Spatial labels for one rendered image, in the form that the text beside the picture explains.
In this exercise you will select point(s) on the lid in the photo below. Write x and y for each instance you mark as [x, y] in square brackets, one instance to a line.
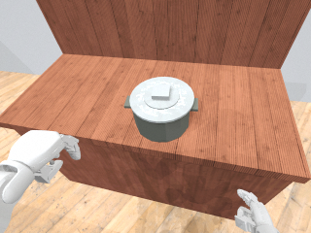
[181, 98]

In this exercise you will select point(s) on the pot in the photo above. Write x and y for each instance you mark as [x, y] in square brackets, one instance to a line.
[163, 132]

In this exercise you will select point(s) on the knob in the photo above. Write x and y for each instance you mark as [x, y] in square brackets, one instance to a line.
[161, 91]

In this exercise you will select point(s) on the left robot hand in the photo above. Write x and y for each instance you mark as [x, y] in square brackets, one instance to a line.
[36, 148]

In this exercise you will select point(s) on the table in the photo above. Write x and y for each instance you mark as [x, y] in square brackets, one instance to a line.
[230, 53]

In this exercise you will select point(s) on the right robot hand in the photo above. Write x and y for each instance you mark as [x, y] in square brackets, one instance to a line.
[249, 220]

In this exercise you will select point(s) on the left robot forearm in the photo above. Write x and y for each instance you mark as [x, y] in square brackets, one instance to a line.
[15, 178]

